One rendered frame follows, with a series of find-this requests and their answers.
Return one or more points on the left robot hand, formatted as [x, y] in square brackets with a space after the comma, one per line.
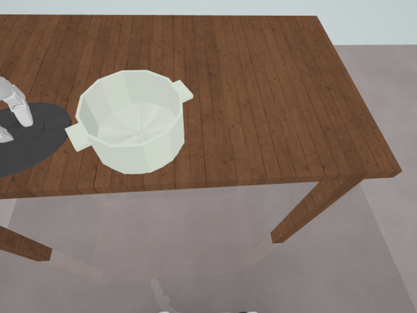
[14, 97]

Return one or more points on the table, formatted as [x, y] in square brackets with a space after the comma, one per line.
[273, 103]

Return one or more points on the lid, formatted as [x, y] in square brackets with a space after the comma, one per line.
[33, 144]

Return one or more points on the knob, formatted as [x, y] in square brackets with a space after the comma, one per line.
[10, 123]

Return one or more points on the pot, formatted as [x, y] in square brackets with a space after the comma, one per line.
[133, 119]

